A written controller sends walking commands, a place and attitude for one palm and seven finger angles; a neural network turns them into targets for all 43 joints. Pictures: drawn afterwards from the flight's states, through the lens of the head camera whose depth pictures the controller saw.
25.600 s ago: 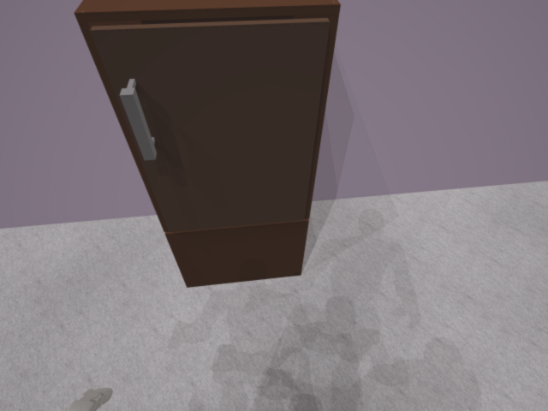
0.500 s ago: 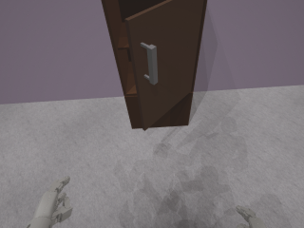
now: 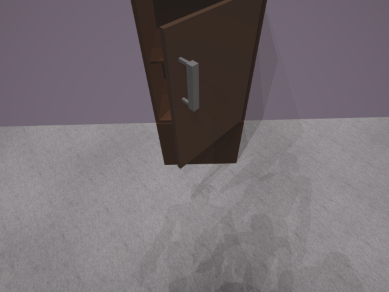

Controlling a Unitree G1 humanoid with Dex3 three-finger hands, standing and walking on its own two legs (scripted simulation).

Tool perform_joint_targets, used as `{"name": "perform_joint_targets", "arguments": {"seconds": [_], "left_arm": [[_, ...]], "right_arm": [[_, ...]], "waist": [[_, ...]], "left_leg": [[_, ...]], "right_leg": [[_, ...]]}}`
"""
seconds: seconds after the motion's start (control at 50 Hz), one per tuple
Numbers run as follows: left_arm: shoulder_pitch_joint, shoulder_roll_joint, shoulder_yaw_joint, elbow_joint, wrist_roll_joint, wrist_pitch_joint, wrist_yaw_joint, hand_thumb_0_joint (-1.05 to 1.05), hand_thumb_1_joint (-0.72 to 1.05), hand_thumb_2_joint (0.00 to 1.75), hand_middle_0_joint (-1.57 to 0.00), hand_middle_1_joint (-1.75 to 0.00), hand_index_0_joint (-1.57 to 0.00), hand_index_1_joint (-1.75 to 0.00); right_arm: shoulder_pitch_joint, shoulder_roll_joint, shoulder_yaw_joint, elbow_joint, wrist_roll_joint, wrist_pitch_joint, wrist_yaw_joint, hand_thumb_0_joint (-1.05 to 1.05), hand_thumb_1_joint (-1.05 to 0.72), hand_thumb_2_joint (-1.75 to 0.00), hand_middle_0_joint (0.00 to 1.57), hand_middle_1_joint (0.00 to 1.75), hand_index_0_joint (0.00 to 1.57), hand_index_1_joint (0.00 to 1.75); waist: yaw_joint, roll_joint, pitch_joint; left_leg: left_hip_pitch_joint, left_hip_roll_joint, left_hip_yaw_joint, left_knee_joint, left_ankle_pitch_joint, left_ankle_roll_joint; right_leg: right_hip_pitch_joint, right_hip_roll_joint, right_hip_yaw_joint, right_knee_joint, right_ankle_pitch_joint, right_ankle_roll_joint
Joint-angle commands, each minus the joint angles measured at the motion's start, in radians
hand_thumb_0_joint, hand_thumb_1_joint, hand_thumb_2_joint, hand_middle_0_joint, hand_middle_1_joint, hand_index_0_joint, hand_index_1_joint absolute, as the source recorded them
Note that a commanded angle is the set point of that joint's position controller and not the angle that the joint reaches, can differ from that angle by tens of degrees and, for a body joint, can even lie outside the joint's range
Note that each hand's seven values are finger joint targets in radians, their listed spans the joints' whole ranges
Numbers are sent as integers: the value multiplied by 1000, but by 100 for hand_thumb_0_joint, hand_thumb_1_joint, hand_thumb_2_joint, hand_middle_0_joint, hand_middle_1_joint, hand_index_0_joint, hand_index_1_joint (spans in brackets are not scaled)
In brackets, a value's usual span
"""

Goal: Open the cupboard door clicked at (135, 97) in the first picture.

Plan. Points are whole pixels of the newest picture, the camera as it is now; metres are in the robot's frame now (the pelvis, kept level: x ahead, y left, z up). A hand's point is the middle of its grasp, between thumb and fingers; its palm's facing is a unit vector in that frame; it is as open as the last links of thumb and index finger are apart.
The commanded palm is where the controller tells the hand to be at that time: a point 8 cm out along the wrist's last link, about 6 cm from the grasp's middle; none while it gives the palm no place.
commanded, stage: let the arm hang, fingers relaxed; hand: left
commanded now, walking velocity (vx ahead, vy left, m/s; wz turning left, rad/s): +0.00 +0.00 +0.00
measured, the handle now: (188, 84) +0.66 +0.06 +0.06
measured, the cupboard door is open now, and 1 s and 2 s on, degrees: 44 44 44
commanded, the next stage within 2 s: look to check the result in 0.44 s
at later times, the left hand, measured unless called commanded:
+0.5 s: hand out of the picture +0.04 +0.17 -0.17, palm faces +0.01 -0.98 -0.21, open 7.3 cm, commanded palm none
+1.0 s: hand out of the picture +0.04 +0.16 -0.17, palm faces +0.02 -0.98 -0.19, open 7.4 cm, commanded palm none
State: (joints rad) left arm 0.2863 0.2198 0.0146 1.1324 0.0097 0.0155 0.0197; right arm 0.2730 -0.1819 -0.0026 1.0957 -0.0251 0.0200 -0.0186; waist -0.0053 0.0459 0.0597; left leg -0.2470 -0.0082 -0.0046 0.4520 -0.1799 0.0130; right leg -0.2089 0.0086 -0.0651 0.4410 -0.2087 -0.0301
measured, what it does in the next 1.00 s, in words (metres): stands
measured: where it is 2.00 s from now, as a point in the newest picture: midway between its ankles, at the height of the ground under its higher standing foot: outside the picture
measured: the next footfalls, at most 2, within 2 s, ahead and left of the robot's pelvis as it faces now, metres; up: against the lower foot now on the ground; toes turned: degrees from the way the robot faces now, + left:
none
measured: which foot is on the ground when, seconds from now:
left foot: down 0.00-1.00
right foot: down 0.00-1.00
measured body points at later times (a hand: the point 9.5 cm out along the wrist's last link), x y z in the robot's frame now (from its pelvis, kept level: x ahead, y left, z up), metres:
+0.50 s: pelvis +0.02 +0.00 +0.00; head +0.04 -0.01 +0.45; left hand +0.04 +0.22 -0.15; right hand +0.02 -0.22 -0.16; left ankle +0.04 +0.11 -0.74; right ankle +0.02 -0.10 -0.74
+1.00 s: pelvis +0.04 -0.01 +0.00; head +0.06 -0.01 +0.45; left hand +0.04 +0.21 -0.15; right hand +0.05 -0.23 -0.16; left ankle +0.04 +0.11 -0.74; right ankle +0.02 -0.10 -0.74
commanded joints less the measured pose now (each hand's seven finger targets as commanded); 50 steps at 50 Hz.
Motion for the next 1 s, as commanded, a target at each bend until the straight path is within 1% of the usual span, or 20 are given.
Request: {"name": "perform_joint_targets", "arguments": {"seconds": [0.0,0.04,0.16,0.18,0.24,0.26,0.32,0.36,0.38,0.42,0.5,0.58,0.64,0.68,0.7,0.78,0.84,0.94,0.96,0.98], "left_arm": [[-7,108,23,-41,-1,-28,8,0,90,90,-20,-30,-20,-30],[-12,105,23,-38,-2,-30,9,0,90,90,-20,-30,-20,-30],[-12,86,20,-29,-2,-30,12,0,90,90,-20,-30,-20,-30],[-3,79,19,-29,-2,-29,13,0,90,90,-20,-30,-20,-30],[-11,71,17,-26,-3,-29,13,0,90,90,-20,-30,-20,-30],[-13,71,19,-26,-3,-29,13,0,90,90,-20,-30,-20,-30],[-8,62,18,-23,-3,-30,13,0,90,90,-20,-30,-20,-30],[-8,58,19,-23,-4,-32,14,0,90,90,-20,-30,-20,-30],[-4,59,20,-25,-3,-32,14,0,90,90,-20,-30,-20,-30],[-6,53,19,-21,-4,-34,14,0,90,90,-20,-30,-20,-30],[4,49,18,-19,-5,-34,14,0,90,90,-20,-30,-20,-30],[15,46,17,-16,-5,-38,16,0,90,90,-20,-30,-20,-30],[20,41,14,-12,-6,-37,17,0,90,90,-20,-30,-20,-30],[26,38,15,-11,-5,-37,18,0,90,90,-20,-30,-20,-30],[24,38,13,-9,-5,-36,18,0,90,90,-20,-30,-20,-30],[35,37,14,-8,-5,-39,18,0,90,90,-20,-30,-20,-30],[35,36,13,-5,-6,-39,18,0,90,90,-20,-30,-20,-30],[35,36,15,-6,-6,-40,18,0,90,90,-20,-30,-20,-30],[32,38,13,-5,-6,-39,18,0,90,90,-20,-30,-20,-30],[39,36,15,-8,-5,-40,18,0,90,90,-20,-30,-20,-30]], "right_arm": [[48,-117,-23,-18,3,-16,-6,0,-90,-90,20,30,20,30],[50,-114,-21,-10,3,-20,-7,0,-90,-90,20,30,20,30],[35,-92,-14,5,3,-23,-9,0,-90,-90,20,30,20,30],[31,-87,-13,5,4,-23,-9,0,-90,-90,20,30,20,30],[32,-75,-9,11,2,-22,-11,0,-90,-90,20,30,20,30],[30,-76,-9,14,2,-23,-11,0,-90,-90,20,30,20,30],[31,-66,-7,17,2,-24,-12,0,-90,-90,20,30,20,30],[33,-68,-9,16,2,-25,-14,0,-90,-90,20,30,20,30],[31,-70,-8,14,4,-25,-15,0,-90,-90,20,30,20,30],[33,-67,-9,16,4,-27,-17,0,-90,-90,20,30,20,30],[33,-65,-9,18,5,-26,-18,0,-90,-90,20,30,20,30],[35,-69,-11,19,8,-25,-21,0,-90,-90,20,30,20,30],[35,-65,-9,26,7,-24,-21,0,-90,-90,20,30,20,30],[33,-63,-10,24,8,-23,-22,0,-90,-90,20,30,20,30],[36,-60,-9,27,7,-23,-21,0,-90,-90,20,30,20,30],[37,-65,-9,26,9,-26,-24,0,-90,-90,20,30,20,30],[33,-64,-9,30,7,-27,-24,0,-90,-90,20,30,20,30],[34,-63,-7,31,7,-29,-25,0,-90,-90,20,30,20,30],[30,-63,-7,33,7,-28,-25,0,-90,-90,20,30,20,30],[31,-65,-7,31,8,-28,-25,0,-90,-90,20,30,20,30]], "waist": [[-3,-85,9],[-4,-82,-4],[2,-51,10],[6,-36,10],[2,-30,18],[3,-17,17],[3,-22,6],[1,-1,-9],[5,-10,-11],[1,-23,-22],[1,-28,-10],[0,-59,-20],[-3,-35,-20],[-1,-42,-6],[-4,-32,-1],[0,-53,-16],[-3,-45,-21],[-1,-35,-12],[0,-30,5],[3,-50,2]], "left_leg": [[0,85,-86,-101,-63,26],[8,91,-87,-109,-31,25],[5,94,-85,-125,12,20],[13,93,-85,-121,17,21],[7,93,-84,-131,13,15],[7,92,-82,-133,16,15],[17,89,-75,-128,26,13],[24,92,-78,-128,42,12],[26,94,-76,-122,51,14],[38,95,-75,-118,85,13],[49,95,-74,-116,85,14],[72,96,-69,-106,110,15],[79,96,-67,-109,111,13],[79,96,-66,-110,101,15],[77,97,-66,-113,100,14],[88,99,-64,-108,128,16],[94,99,-62,-111,132,14],[87,98,-66,-115,142,15],[83,98,-64,-116,142,13],[85,99,-62,-115,130,15]], "right_leg": [[-36,-115,131,-148,-152,-31],[-17,-111,129,-136,-110,-28],[5,-111,122,-127,-48,-21],[0,-109,119,-126,-45,-21],[9,-109,122,-127,-36,-17],[17,-112,119,-129,-30,-17],[22,-112,118,-130,-21,-17],[36,-110,121,-127,2,-19],[42,-110,113,-128,10,-18],[52,-112,114,-124,46,-18],[42,-113,108,-130,45,-17],[47,-112,106,-132,78,-17],[48,-113,111,-131,87,-17],[38,-110,108,-137,71,-17],[38,-112,108,-136,69,-16],[53,-108,106,-130,110,-15],[58,-112,111,-130,122,-16],[68,-112,110,-131,133,-16],[62,-113,108,-132,136,-16],[60,-111,104,-138,119,-16]]}}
